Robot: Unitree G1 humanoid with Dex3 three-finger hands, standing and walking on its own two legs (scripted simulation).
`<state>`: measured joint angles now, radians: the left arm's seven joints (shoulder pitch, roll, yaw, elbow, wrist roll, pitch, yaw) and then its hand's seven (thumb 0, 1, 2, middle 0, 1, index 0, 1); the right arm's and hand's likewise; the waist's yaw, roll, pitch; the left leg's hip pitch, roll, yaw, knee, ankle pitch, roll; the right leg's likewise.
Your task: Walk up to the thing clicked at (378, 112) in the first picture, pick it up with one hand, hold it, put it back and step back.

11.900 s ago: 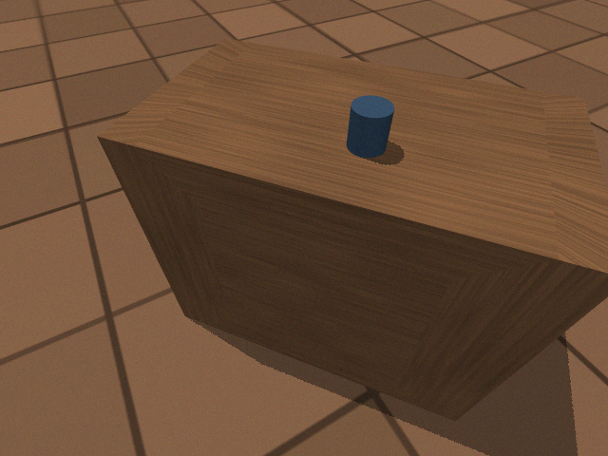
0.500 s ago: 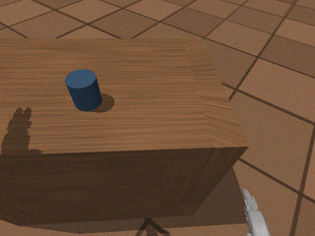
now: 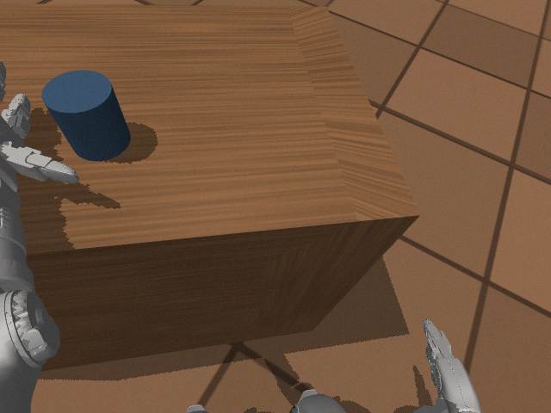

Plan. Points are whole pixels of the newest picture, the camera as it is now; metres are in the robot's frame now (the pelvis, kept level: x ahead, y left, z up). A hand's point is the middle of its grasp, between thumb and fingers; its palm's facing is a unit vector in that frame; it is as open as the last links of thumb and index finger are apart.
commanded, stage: close in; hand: left
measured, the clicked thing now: (90, 117) +0.52 +0.21 +0.11
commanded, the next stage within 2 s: rest palm in 0.32 s
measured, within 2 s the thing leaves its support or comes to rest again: leaves its support in 1.82 s
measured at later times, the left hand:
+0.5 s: hand (73, 132) +0.48 +0.21 +0.13, palm faces +0.15 -0.99 +0.01, open 17.6 cm
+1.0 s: hand (86, 126) +0.49 +0.20 +0.12, palm faces +0.20 -0.98 +0.00, open 16.3 cm
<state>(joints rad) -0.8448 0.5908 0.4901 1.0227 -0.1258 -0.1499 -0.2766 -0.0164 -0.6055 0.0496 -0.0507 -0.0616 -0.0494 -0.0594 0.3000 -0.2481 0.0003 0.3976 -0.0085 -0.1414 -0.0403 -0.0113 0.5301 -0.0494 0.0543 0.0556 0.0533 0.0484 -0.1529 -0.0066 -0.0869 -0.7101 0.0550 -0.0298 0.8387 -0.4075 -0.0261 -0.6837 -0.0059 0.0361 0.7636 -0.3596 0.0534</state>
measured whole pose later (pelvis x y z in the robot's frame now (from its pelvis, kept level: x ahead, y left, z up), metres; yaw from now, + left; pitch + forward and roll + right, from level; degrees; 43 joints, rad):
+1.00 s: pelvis -0.01 -0.01 -0.01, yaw +1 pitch +15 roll -1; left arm -0.90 0.46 0.38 1.02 -0.09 -0.14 -0.05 -0.01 -0.59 0.09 -0.34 -0.22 -0.36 -0.21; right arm 0.32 -0.22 -0.05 0.22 -0.01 -0.04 -0.01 -0.01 0.52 -0.04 0.05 0.05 0.05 0.05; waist -0.13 0.01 -0.10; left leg -0.74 0.05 -0.04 0.90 -0.42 -0.03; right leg -0.72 -0.01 0.03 0.86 -0.39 0.05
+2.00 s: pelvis +0.00 +0.00 +0.00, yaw +1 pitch +13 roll -1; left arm -0.82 0.41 0.35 0.85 -0.10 -0.03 -0.04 -0.01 -0.53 1.09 -0.63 -0.99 -0.66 -1.00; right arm 0.32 -0.22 -0.06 0.29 0.01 -0.01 0.00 -0.01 0.52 -0.06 0.05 0.05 0.05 0.05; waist -0.10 0.03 -0.11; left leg -0.65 0.05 -0.03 0.86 -0.43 -0.03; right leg -0.64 -0.01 0.03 0.81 -0.40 0.05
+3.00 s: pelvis +0.00 +0.00 +0.01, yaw +1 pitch +8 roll -1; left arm -0.82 0.38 0.30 0.72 -0.12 0.15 -0.04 -0.01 -0.55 1.13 -0.62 -1.01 -0.66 -1.03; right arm 0.34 -0.22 -0.05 0.37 0.04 -0.12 -0.04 -0.01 0.53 -0.05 0.05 0.05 0.05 0.05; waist -0.06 0.06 -0.11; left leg -0.49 0.04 -0.03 0.74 -0.39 -0.03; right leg -0.48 -0.02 0.03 0.69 -0.35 0.05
